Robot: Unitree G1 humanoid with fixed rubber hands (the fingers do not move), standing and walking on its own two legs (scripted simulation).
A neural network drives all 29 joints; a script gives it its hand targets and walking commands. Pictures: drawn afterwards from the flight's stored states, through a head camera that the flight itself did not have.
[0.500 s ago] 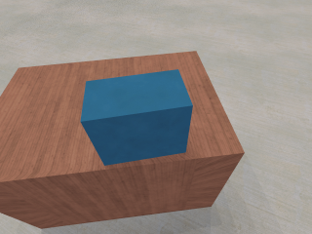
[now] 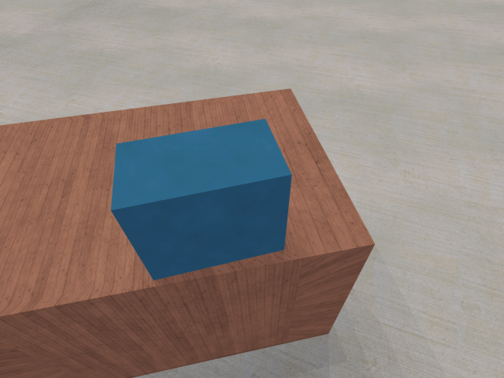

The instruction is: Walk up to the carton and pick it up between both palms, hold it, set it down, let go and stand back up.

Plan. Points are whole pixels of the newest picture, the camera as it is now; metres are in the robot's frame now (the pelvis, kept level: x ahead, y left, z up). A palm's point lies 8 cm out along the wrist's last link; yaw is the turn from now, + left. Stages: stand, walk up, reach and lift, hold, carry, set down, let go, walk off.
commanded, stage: walk up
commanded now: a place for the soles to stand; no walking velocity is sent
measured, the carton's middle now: (208, 201) +0.45 +0.09 +0.00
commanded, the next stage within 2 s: reach and lift in 0.38 s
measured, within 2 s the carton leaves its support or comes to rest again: neither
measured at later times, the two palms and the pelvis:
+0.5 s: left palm out of the picture +0.10 +0.27 -0.13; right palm out of the picture +0.10 -0.28 -0.15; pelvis -0.02 -0.01 -0.02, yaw +7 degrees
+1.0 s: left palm out of the picture +0.12 +0.26 -0.07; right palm (403, 375) +0.15 -0.23 -0.10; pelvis -0.02 -0.02 -0.01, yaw +11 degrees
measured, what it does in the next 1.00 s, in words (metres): stands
